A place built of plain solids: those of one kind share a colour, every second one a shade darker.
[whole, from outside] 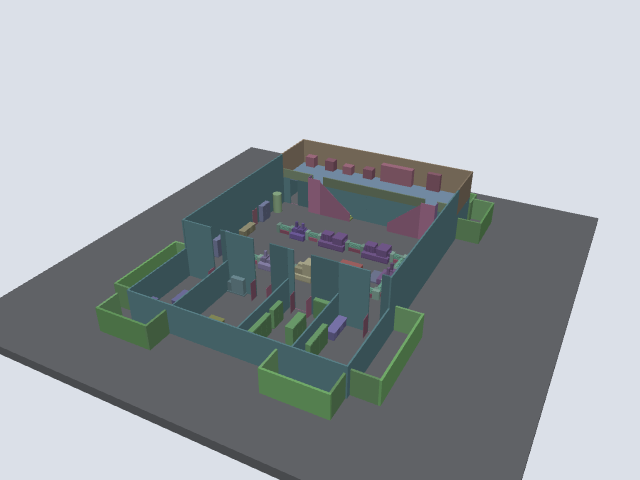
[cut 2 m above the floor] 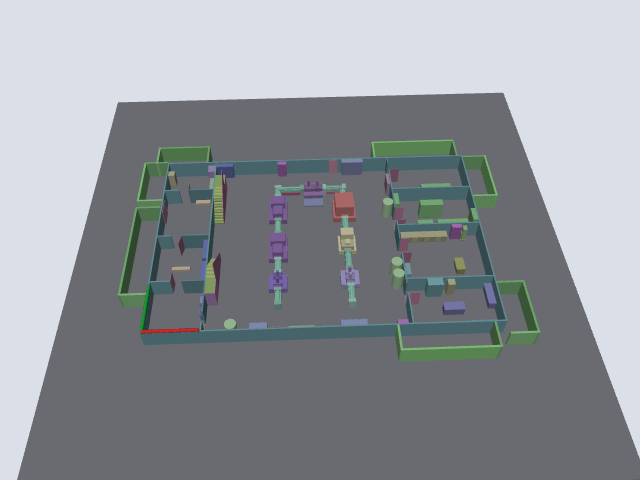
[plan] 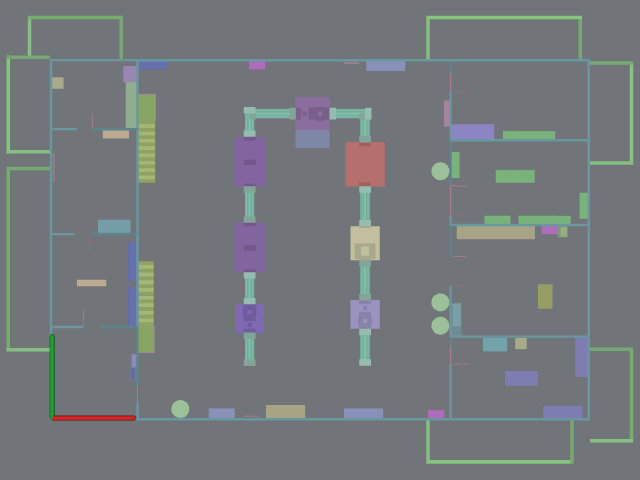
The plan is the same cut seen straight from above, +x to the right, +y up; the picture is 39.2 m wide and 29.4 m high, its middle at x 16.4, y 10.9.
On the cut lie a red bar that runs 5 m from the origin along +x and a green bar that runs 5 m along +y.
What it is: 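A pump hall with its main, pump sets and valves, low rooms beside it, and over them a gallery reached by a steep steel stair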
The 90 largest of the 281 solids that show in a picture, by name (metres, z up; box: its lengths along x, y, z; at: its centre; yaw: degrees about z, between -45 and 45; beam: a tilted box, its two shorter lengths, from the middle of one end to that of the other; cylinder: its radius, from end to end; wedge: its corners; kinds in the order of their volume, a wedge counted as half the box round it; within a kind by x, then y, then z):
{
 "wall_1": {"box": [0.15, 5.87, 3.35], "at": [-0.07, 2.79, 1.62]},
 "wall_2": {"box": [0.15, 5.99, 3.35], "at": [-0.07, 8.41, 1.62]},
 "wall_3": {"box": [0.15, 6.73, 3.35], "at": [-0.07, 14.47, 1.62]},
 "wall_4": {"box": [0.15, 4.45, 3.35], "at": [-0.07, 19.77, 1.62]},
 "wall_5": {"box": [5.52, 0.15, 3.35], "at": [2.61, -0.07, 1.62]},
 "wall_6": {"box": [5.52, 0.15, 3.35], "at": [2.61, 21.91, 1.62]},
 "wall_7": {"box": [0.15, 3.6, 3.51], "at": [5.22, 3.77, 1.71]},
 "wall_8": {"box": [0.15, 5.69, 3.51], "at": [5.22, 8.41, 1.71]},
 "wall_9": {"box": [0.15, 6.43, 3.51], "at": [5.22, 14.47, 1.71]},
 "wall_10": {"box": [0.15, 4.15, 3.51], "at": [5.22, 19.77, 1.71]},
 "wall_11": {"box": [19.48, 0.15, 6.55], "at": [14.81, -0.07, 3.23]},
 "wall_12": {"box": [19.48, 0.15, 6.55], "at": [14.81, 21.91, 3.23]},
 "wall_13": {"box": [0.15, 3.29, 6.55], "at": [24.4, 1.65, 3.23]},
 "wall_14": {"box": [0.15, 3.13, 6.55], "at": [24.4, 6.54, 3.23]},
 "wall_15": {"box": [0.15, 1.91, 6.55], "at": [24.4, 10.87, 3.23]},
 "wall_16": {"box": [0.15, 2.77, 6.55], "at": [24.4, 15.62, 3.23]},
 "wall_17": {"box": [0.15, 2.98, 6.55], "at": [24.4, 18.5, 3.23]},
 "wall_18": {"box": [8.69, 0.15, 3.35], "at": [28.59, -0.07, 1.62]},
 "wall_19": {"box": [8.39, 0.15, 3.35], "at": [28.59, 4.98, 1.62]},
 "wall_20": {"box": [8.39, 0.15, 3.35], "at": [28.59, 11.82, 1.62]},
 "wall_21": {"box": [8.39, 0.15, 3.35], "at": [28.59, 17.01, 1.62]},
 "wall_22": {"box": [8.69, 0.15, 3.35], "at": [28.59, 21.91, 1.62]},
 "wall_23": {"box": [0.15, 5.28, 3.35], "at": [32.87, 2.49, 1.62]},
 "wall_24": {"box": [0.15, 7.14, 3.35], "at": [32.87, 8.4, 1.62]},
 "wall_25": {"box": [0.15, 5.49, 3.35], "at": [32.87, 14.41, 1.62]},
 "wall_26": {"box": [0.15, 5.13, 3.35], "at": [32.87, 19.43, 1.62]},
 "yard_wall_1": {"box": [0.22, 11.32, 2.65], "at": [-2.69, 9.73, 1.27]},
 "yard_wall_2": {"box": [0.22, 6.02, 2.65], "at": [-2.69, 19.2, 1.27]},
 "yard_wall_3": {"box": [5.84, 0.22, 2.65], "at": [1.42, 24.53, 1.27]},
 "yard_wall_4": {"box": [9.04, 0.22, 2.65], "at": [27.42, -2.69, 1.27]},
 "yard_wall_5": {"box": [9.55, 0.22, 2.65], "at": [27.68, 24.53, 1.27]},
 "yard_wall_6": {"box": [0.22, 5.82, 2.65], "at": [35.48, 1.41, 1.27]},
 "yard_wall_7": {"box": [0.22, 6.34, 2.65], "at": [35.48, 18.68, 1.27]},
 "yard_cheek_1": {"box": [2.65, 0.22, 2.65], "at": [-1.48, 4.18, 1.27]},
 "yard_cheek_2": {"box": [2.65, 0.22, 2.65], "at": [-1.48, 15.28, 1.27]},
 "yard_cheek_3": {"box": [2.65, 0.22, 2.65], "at": [-1.48, 16.3, 1.27]},
 "yard_cheek_4": {"box": [2.65, 0.22, 2.65], "at": [-1.48, 22.1, 1.27]},
 "yard_cheek_5": {"box": [0.22, 2.65, 2.65], "at": [-1.39, 23.32, 1.27]},
 "yard_cheek_6": {"box": [0.22, 2.65, 2.65], "at": [4.23, 23.32, 1.27]},
 "yard_cheek_7": {"box": [0.22, 2.65, 2.65], "at": [23.01, -1.48, 1.27]},
 "yard_cheek_8": {"box": [0.22, 2.65, 2.65], "at": [23.01, 23.32, 1.27]},
 "yard_cheek_9": {"box": [0.22, 2.65, 2.65], "at": [31.83, -1.48, 1.27]},
 "yard_cheek_10": {"box": [0.22, 2.65, 2.65], "at": [32.34, 23.32, 1.27]},
 "yard_cheek_11": {"box": [2.65, 0.22, 2.65], "at": [34.27, -1.39, 1.27]},
 "yard_cheek_12": {"box": [2.65, 0.22, 2.65], "at": [34.27, 4.21, 1.27]},
 "yard_cheek_13": {"box": [2.65, 0.22, 2.65], "at": [34.27, 15.62, 1.27]},
 "yard_cheek_14": {"box": [2.65, 0.22, 2.65], "at": [34.27, 21.74, 1.27]},
 "mezz_deck_1": {"box": [5.28, 21.84, 0.15], "at": [2.64, 10.92, 3.38]},
 "mezz_outer_1": {"box": [0.15, 5.87, 3.26], "at": [-0.07, 2.79, 4.93]},
 "mezz_outer_2": {"box": [0.15, 5.99, 3.26], "at": [-0.07, 8.41, 4.93]},
 "mezz_outer_3": {"box": [0.15, 6.73, 3.26], "at": [-0.07, 14.47, 4.93]},
 "mezz_outer_4": {"box": [0.15, 4.45, 3.26], "at": [-0.07, 19.77, 4.93]},
 "mezz_outer_5": {"box": [5.52, 0.15, 3.26], "at": [2.61, -0.07, 4.93]},
 "mezz_outer_6": {"box": [5.52, 0.15, 3.26], "at": [2.61, 21.91, 4.93]},
 "panel_1": {"box": [0.48, 1.6, 2.0], "at": [24.71, 15.49, 1.1]},
 "panel_2": {"box": [1.6, 0.48, 2.0], "at": [27.27, 12.13, 1.1]},
 "panel_3": {"box": [2.4, 0.78, 2.0], "at": [28.36, 14.79, 1.1]},
 "panel_4": {"box": [1.6, 0.48, 2.0], "at": [28.41, 17.32, 1.1]},
 "panel_5": {"box": [1.6, 0.48, 2.0], "at": [29.35, 12.13, 1.1]},
 "panel_6": {"box": [1.6, 0.48, 2.0], "at": [30.01, 17.32, 1.1]},
 "panel_7": {"box": [1.6, 0.48, 2.0], "at": [30.95, 12.13, 1.1]},
 "panel_8": {"box": [0.48, 1.6, 2.0], "at": [32.55, 12.99, 1.1]},
 "mezz_kept_1": {"box": [0.6, 1.6, 2.15], "at": [0.31, 17.65, 4.49]},
 "mezz_kept_2": {"box": [0.8, 4.0, 2.15], "at": [0.41, 13.06, 4.49]},
 "mezz_kept_3": {"box": [1.0, 1.2, 1.34], "at": [0.51, 1.4, 4.08]},
 "mezz_kept_4": {"box": [1.0, 1.2, 1.36], "at": [0.51, 4.17, 4.09]},
 "mezz_kept_5": {"box": [1.0, 1.2, 1.27], "at": [0.51, 9.43, 4.04]},
 "surge_vessel_1": {"box": [2.4, 2.72, 0.52], "at": [19.16, 15.54, 0.36]},
 "surge_vessel_2": {"box": [1.93, 2.2, 2.08], "at": [19.16, 15.54, 1.66]},
 "mezz_landing_1": {"box": [0.94, 1.6, 3.51], "at": [5.75, 4.82, 1.71]},
 "mezz_landing_2": {"box": [1.02, 1.6, 3.51], "at": [5.79, 19.01, 1.71]},
 "air_receiver_1": {"cylinder": 0.55, "from": [7.84, 0.55, 0.0], "to": [7.84, 0.55, 2.4]},
 "air_receiver_2": {"cylinder": 0.55, "from": [23.77, 5.65, 0.0], "to": [23.77, 5.65, 2.4]},
 "air_receiver_3": {"cylinder": 0.55, "from": [23.77, 7.08, 0.0], "to": [23.77, 7.08, 2.4]},
 "air_receiver_4": {"cylinder": 0.55, "from": [23.77, 15.11, 0.0], "to": [23.77, 15.11, 2.4]},
 "switch_panel_1": {"box": [1.6, 0.58, 2.0], "at": [10.38, 0.29, 1.1]},
 "switch_panel_2": {"box": [2.4, 0.58, 2.0], "at": [19.07, 0.29, 1.1]},
 "switch_panel_3": {"box": [2.4, 0.58, 2.0], "at": [20.43, 21.55, 1.1]},
 "pump_set_1": {"box": [1.9, 3.04, 0.52], "at": [12.09, 10.44, 0.36]},
 "pump_set_2": {"box": [1.9, 3.04, 0.52], "at": [12.09, 15.69, 0.36]},
 "lockers_1": {"box": [0.48, 2.4, 1.7], "at": [4.91, 6.84, 0.95]},
 "lockers_2": {"box": [0.48, 2.4, 1.7], "at": [4.91, 9.57, 0.95]},
 "dosing_skid_1": {"box": [1.8, 2.08, 0.52], "at": [19.16, 10.7, 0.36]},
 "dosing_skid_2": {"box": [1.31, 0.96, 1.36], "at": [19.16, 11.16, 1.3]},
 "fume_cupboard_1": {"box": [1.5, 0.83, 2.2], "at": [27.12, 4.49, 1.2]},
 "mezz_parapet_1": {"box": [0.15, 12.79, 1.15], "at": [5.22, 11.91, 3.98]},
 "manifold_valves_1": {"box": [2.08, 2.0, 0.52], "at": [15.94, 18.64, 0.36]},
 "control_desk_1": {"box": [2.54, 0.8, 0.91], "at": [25.77, 17.5, 0.41]},
 "inlet_valves_1": {"box": [1.8, 1.76, 0.52], "at": [12.09, 6.09, 0.36]},
 "outlet_valves_1": {"box": [1.8, 1.76, 0.52], "at": [19.16, 6.34, 0.36]}
}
